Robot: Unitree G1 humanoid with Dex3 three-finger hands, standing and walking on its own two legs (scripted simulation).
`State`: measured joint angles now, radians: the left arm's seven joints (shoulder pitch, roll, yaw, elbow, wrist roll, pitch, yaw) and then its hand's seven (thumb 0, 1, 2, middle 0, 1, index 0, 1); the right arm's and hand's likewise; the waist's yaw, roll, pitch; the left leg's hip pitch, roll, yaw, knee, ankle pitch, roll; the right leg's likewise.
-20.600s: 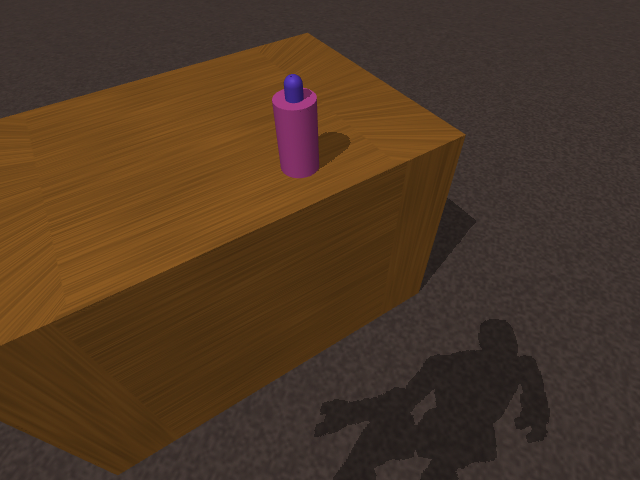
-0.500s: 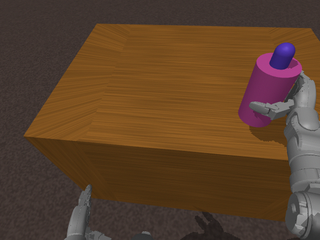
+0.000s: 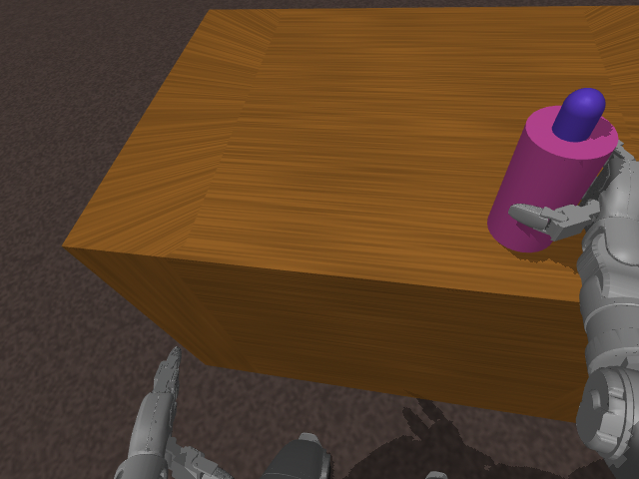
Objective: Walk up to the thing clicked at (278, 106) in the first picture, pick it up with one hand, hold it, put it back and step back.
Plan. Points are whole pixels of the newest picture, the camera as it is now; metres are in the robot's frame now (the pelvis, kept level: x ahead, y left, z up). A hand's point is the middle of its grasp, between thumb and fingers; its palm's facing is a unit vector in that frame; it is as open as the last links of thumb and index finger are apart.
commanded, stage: lower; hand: right
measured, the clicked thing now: (549, 171) +0.47 -0.17 +0.10
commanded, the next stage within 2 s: loosen in 0.26 s
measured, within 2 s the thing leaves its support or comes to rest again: rests again in 0.84 s
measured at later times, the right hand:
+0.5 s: hand (557, 195) +0.48 -0.20 +0.06, palm faces +0.17 +0.99 +0.00, open 11.8 cm
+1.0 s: hand (561, 183) +0.48 -0.20 +0.08, palm faces +0.17 +0.99 +0.00, open 15.1 cm
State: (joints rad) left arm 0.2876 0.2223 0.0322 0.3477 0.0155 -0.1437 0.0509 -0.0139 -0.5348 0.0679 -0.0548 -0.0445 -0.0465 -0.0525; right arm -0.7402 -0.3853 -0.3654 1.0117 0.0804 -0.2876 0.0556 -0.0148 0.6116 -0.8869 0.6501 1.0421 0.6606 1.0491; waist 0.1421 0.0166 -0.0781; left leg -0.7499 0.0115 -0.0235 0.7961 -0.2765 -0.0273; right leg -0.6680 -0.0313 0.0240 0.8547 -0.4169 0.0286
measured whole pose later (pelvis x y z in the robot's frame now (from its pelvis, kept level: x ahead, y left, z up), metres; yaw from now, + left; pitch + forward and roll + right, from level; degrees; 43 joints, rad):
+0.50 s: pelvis +0.00 -0.01 -0.02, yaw +0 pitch +16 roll +1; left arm 0.33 0.23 0.05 0.23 0.03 -0.12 0.03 -0.01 -0.52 0.06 -0.06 -0.04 -0.05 -0.05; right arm -0.75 -0.40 -0.39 1.05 0.07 -0.34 0.06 -0.02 0.60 -0.84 0.69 0.99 0.70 0.99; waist 0.16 0.02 -0.11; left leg -0.86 0.01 -0.02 0.89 -0.32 -0.04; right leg -0.78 -0.03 0.03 0.97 -0.47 0.02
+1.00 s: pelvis +0.00 +0.00 -0.02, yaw +0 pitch +16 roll +1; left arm 0.37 0.24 0.05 0.16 0.03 -0.09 0.01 -0.01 -0.53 0.06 -0.06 -0.05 -0.05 -0.05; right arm -0.79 -0.41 -0.41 1.04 0.06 -0.32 0.07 0.00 0.61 -0.19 0.54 0.38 0.54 0.39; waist 0.15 0.01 -0.11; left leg -0.88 0.01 -0.02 0.92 -0.32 -0.03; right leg -0.80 -0.03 0.03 0.98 -0.47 0.02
